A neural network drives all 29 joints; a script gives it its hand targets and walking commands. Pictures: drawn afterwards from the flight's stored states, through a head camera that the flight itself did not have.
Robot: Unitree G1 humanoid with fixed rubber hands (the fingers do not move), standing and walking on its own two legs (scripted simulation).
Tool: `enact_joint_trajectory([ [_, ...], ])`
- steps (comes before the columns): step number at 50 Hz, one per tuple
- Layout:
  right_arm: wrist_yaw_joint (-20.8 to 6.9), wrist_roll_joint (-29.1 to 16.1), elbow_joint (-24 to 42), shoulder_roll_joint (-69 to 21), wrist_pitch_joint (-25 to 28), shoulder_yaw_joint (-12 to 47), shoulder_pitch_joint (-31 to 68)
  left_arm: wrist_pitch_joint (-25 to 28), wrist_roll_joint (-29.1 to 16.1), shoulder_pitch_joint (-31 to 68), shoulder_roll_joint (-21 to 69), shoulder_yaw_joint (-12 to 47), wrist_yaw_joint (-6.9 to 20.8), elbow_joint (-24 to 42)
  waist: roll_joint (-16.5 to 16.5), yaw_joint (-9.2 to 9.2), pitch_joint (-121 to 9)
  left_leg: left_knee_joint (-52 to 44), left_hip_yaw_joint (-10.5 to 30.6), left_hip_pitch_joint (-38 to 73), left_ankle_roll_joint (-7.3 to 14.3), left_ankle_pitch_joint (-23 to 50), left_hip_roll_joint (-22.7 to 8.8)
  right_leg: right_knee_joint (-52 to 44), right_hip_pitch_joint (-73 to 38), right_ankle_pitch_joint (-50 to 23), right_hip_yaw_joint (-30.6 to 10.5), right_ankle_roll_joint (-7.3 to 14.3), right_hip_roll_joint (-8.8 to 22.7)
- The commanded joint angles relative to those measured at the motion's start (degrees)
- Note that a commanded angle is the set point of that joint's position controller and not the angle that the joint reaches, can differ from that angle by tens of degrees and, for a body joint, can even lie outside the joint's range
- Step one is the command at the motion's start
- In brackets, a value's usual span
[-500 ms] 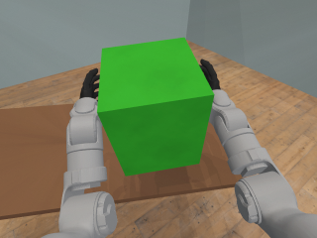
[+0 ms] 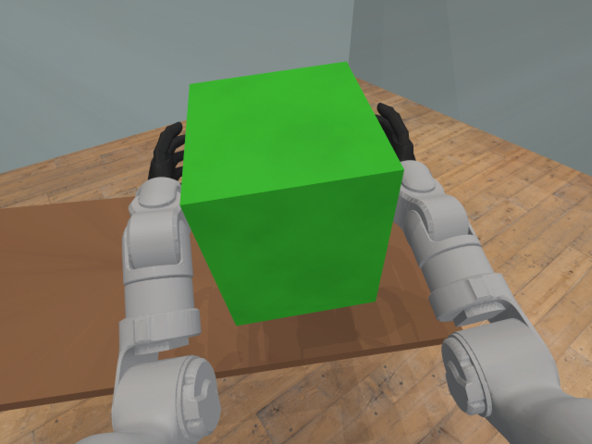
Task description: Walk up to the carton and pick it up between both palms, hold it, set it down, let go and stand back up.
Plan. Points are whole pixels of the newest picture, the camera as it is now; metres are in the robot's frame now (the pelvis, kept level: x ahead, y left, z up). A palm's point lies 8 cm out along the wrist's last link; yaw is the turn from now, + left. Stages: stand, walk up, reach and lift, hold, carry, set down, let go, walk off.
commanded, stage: hold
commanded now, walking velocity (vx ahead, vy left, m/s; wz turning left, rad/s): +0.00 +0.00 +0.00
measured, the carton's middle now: (288, 200) +0.36 +0.00 +0.18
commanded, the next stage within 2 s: none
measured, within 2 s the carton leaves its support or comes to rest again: neither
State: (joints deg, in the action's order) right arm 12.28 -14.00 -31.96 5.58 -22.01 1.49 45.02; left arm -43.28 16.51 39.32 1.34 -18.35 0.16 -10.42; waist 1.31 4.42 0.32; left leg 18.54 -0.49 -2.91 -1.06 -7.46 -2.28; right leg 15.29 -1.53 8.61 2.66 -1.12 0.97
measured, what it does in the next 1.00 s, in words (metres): stands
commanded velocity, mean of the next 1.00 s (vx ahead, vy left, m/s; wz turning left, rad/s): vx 0.00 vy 0.00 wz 0.00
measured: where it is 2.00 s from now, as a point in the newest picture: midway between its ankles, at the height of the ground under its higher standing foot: outside the picture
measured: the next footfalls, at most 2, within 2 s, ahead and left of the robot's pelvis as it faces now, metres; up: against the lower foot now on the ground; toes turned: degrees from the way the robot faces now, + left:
none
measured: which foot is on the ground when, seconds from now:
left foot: down 0.00-1.00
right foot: down 0.00-1.00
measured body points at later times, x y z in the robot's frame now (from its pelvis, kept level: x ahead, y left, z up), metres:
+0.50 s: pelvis +0.01 +0.00 +0.00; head -0.05 +0.02 +0.45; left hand +0.39 +0.15 +0.21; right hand +0.39 -0.14 +0.22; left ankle +0.04 +0.13 -0.75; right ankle +0.01 -0.13 -0.75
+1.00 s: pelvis +0.01 +0.00 +0.00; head -0.05 +0.02 +0.44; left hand +0.39 +0.16 +0.22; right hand +0.39 -0.14 +0.23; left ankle +0.04 +0.13 -0.75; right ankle +0.01 -0.13 -0.75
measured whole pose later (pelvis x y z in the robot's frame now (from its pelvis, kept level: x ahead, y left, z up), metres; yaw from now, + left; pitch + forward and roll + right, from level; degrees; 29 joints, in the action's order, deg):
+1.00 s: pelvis +0.01 +0.00 +0.00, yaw +1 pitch -8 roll -1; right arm 13.4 -15.7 -32.9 5.4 -23.6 2.0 46.1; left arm -43.8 15.6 38.7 0.3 -18.1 0.5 -10.9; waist 2.4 4.8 -1.5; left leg 18.6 0.6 -2.9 -1.3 -8.1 -1.9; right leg 15.7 -1.6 9.8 2.5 -1.0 0.9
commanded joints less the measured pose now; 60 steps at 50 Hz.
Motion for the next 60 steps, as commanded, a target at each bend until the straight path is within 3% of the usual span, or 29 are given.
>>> enact_joint_trajectory([
  [1,-5.11,-2.55,12.47,-37.7,2.36,16.86,42.26,3.64,-4.99,35.43,31.33,23.12,9.93,0.63,2.09,-1.32,-15.02,-2.93,-2.95,5.65,1.55,2.13,5.35,-2.77,1.49,0.07,1.8,-2.87,-4.1],
  [6,-5.61,-3.89,14.92,-38.38,4.56,16.09,44.8,5.91,-9.49,41.83,32.99,29.09,8.43,7.12,-4.87,1.84,-26.18,0.67,-2.02,10.72,-0.78,10.74,4.83,-0.75,0.95,-6.46,2.48,-1.42,-4.57],
  [12,-5.09,-3.4,11.27,-37.83,2.94,14.66,42.34,4.41,-7.01,38.58,32.01,26.3,8.86,1.26,-4.78,0.85,-19.02,-0.72,-2.63,7.32,-0.18,7.16,5.44,-1.5,2.31,-2.96,1.25,-1.68,-3.91],
  [13,-4.96,-3.57,13.37,-37.73,3.18,15.71,42.71,4.21,-7.87,37.2,32.83,26.41,9.32,2.23,-2.95,1.03,-20.59,-1.01,-1.94,6.78,0.14,6.92,5.2,-1.99,0.94,-3.92,1.45,-2.18,-4.42],
  [14,-5.05,-5.68,15.9,-38.6,4.07,17.56,44.13,5.28,-9.51,39.69,33.55,30.06,8.69,8.12,-4.15,1.51,-26.51,0.92,-1.53,10.04,-1.23,13.46,4.37,-0.32,-1.29,-8.45,1.63,-1.6,-5.11],
  [16,-4.57,-5.98,16.32,-38.21,3.55,17.98,43.67,5.54,-10.55,39.72,34.07,30.79,8.25,7.95,-4.77,2.26,-27.06,1.59,-1.4,11.85,-1.87,17.48,4.53,-0.53,-1.25,-10.71,2.13,-1.64,-5.63],
  [17,-4.37,-5.36,12.66,-37.84,2.24,16.97,40.42,5.21,-8.88,38.38,31.55,28.38,8.39,6.06,-3.89,2.06,-20.77,1.36,-1.66,10.14,-1.42,14.75,5.33,-0.9,0.06,-9.51,1.23,-1.97,-4.92],
  [23,-4.52,-5.74,15.88,-36.26,2.24,18.11,41.4,4.21,-6.88,34.78,30.95,26.11,8.72,4.64,-2.5,-0.17,-21.17,-0.29,-2.06,8.51,-0.19,12.16,5.13,-1.68,-1.63,-7.19,1.53,-1.97,-4.81],
  [25,-4.46,-6.87,18.45,-38.41,2.82,20.55,42.27,4.72,-8.22,36.01,31.37,27.67,8.58,7.82,-0.64,0.79,-23.28,0.69,-1.26,10.26,-0.37,15.97,5.0,-0.65,-2.36,-11.97,1.82,-2.25,-5.22],
  [26,-4.35,-7.92,21.16,-39.57,3.18,21.0,44.15,5.35,-9.29,37.73,31.54,29.56,8.42,10.58,-2.41,-0.18,-26.54,1.56,-1.4,11.23,-0.89,17.23,5.2,-0.48,-2.35,-13.25,1.31,-2.23,-5.53],
  [27,-4.13,-7.86,20.15,-38.76,2.85,20.5,42.8,5.45,-9.94,37.54,33.13,30.49,8.11,9.97,-2.82,1.15,-25.74,1.71,-1.1,11.44,-1.33,18.71,4.9,-0.25,-1.84,-14.34,1.99,-2.08,-5.39],
  [28,-4.18,-8.34,20.78,-38.32,2.39,20.71,43.35,5.26,-9.27,37.28,33.1,30.26,7.9,8.96,-3.22,-0.35,-25.09,1.78,-0.87,10.76,-1.47,18.0,4.82,-0.56,-1.79,-12.39,1.03,-2.29,-5.65],
  [29,-4.11,-7.55,18.56,-38.37,1.94,20.05,42.4,5.26,-9.13,38.4,32.63,29.45,7.82,7.77,-2.84,0.83,-22.86,0.8,-1.39,10.79,-0.77,14.94,5.15,-0.93,0.0,-10.29,1.04,-2.21,-4.75],
  [30,-4.53,-7.81,17.74,-39.32,2.09,20.24,43.35,5.49,-8.84,39.86,31.52,28.3,7.76,7.86,-1.11,-0.86,-22.78,0.54,-1.09,9.38,-0.56,12.77,4.81,-1.02,0.24,-8.82,1.23,-2.48,-5.2],
  [32,-4.41,-6.5,16.01,-38.43,1.74,19.5,40.15,5.07,-8.18,37.15,31.82,27.76,8.39,8.32,-0.75,0.87,-22.72,-0.33,-1.5,9.88,0.13,11.65,5.0,-1.39,-1.36,-8.56,1.39,-2.12,-4.63],
  [34,-4.11,-6.58,18.55,-38.5,1.68,19.45,41.09,5.02,-8.77,37.41,31.52,28.38,8.43,8.48,-2.1,0.33,-24.53,0.29,-1.73,9.3,-0.54,13.05,5.87,-0.65,-1.98,-11.98,1.2,-2.79,-4.3],
  [37,-4.1,-6.05,15.49,-38.27,1.02,17.95,40.72,4.31,-7.48,38.14,32.03,27.88,8.7,6.78,-3.75,0.89,-20.58,0.29,-1.86,8.54,-0.67,10.27,5.43,-1.26,0.5,-7.37,1.12,-2.22,-4.38],
  [38,-4.15,-6.37,19.07,-39.62,2.03,19.49,43.0,4.79,-9.02,39.09,32.03,29.41,8.71,9.0,-2.55,0.29,-24.55,0.11,-1.82,8.97,-0.34,10.89,5.41,-1.15,-1.01,-8.12,0.93,-2.44,-4.46],
  [45,-3.58,-6.6,17.91,-38.87,0.85,18.94,42.63,4.13,-7.92,36.18,30.98,27.13,9.26,5.22,0.86,0.54,-21.33,-0.23,-1.52,8.33,0.1,10.89,5.67,-0.75,-0.21,-10.18,1.01,-3.18,-4.63],
  [47,-3.68,-7.03,18.41,-38.92,0.86,19.85,43.57,4.21,-8.56,37.26,31.31,27.56,9.46,6.09,-1.39,0.07,-22.96,-0.38,-1.54,7.76,0.19,9.94,5.47,-0.99,-1.53,-9.09,0.65,-2.67,-4.42],
  [48,-3.85,-6.91,17.48,-38.83,0.94,18.47,41.92,4.12,-8.61,37.31,30.46,27.75,9.19,7.23,-2.27,1.61,-23.14,-0.02,-1.7,9.29,-0.47,12.46,5.41,-0.83,-0.99,-10.37,1.24,-2.33,-4.54],
  [49,-4.0,-6.65,14.88,-37.36,0.61,17.35,42.1,3.67,-7.67,37.59,31.99,27.32,9.01,4.64,-5.63,1.05,-20.1,0.3,-1.72,9.07,-0.99,11.74,5.22,-1.3,0.64,-7.21,0.94,-1.86,-4.57],
  [50,-4.21,-6.4,14.44,-38.42,0.94,17.18,41.48,3.98,-8.57,39.52,32.52,28.92,9.06,8.99,-3.48,2.08,-20.14,0.07,-1.22,9.31,-1.34,11.56,4.75,-1.23,0.28,-7.12,1.4,-1.91,-4.91],
  [52,-4.3,-6.52,14.85,-37.11,-0.16,16.52,40.88,3.32,-7.42,37.4,30.73,26.04,9.36,5.89,-1.96,0.25,-20.24,-0.92,-1.64,7.87,-0.35,10.45,5.27,-1.23,-0.12,-7.03,1.35,-2.37,-4.73],
  [54,-4.47,-6.96,14.41,-38.13,0.03,17.3,40.61,3.73,-9.18,39.7,30.92,28.52,9.21,9.17,-2.59,1.84,-22.04,-0.03,-1.15,9.69,-1.12,13.95,5.01,-1.28,-0.46,-8.97,1.77,-1.91,-5.19],
  [56,-4.05,-8.91,19.53,-38.52,1.13,20.0,43.58,4.26,-10.9,38.49,32.24,30.82,8.54,10.26,-3.84,1.09,-28.09,1.46,-0.66,11.22,-1.65,18.73,4.8,0.11,-2.5,-13.9,1.05,-1.64,-5.79],
  [57,-3.92,-8.15,18.64,-38.51,0.7,19.03,42.24,4.02,-9.14,37.78,32.87,29.91,8.3,9.87,-5.94,1.64,-25.32,1.56,-0.97,10.77,-2.15,17.35,5.22,-0.5,-2.06,-11.92,1.4,-1.75,-5.58],
  [59,-4.15,-8.01,17.36,-38.09,0.25,18.82,42.91,3.87,-8.46,37.65,31.42,28.09,8.25,6.21,-2.44,0.26,-22.45,0.2,-1.04,8.94,-0.91,13.43,5.09,-0.88,-0.24,-8.48,1.57,-2.09,-5.5],
  [60,-4.39,-7.18,15.72,-37.42,0.28,18.25,42.16,4.01,-8.94,39.36,33.01,28.96,8.06,7.43,-4.82,1.04,-21.95,0.46,-1.38,9.44,-1.41,11.38,4.87,-0.46,1.25,-6.13,0.91,-1.85,-4.44],
])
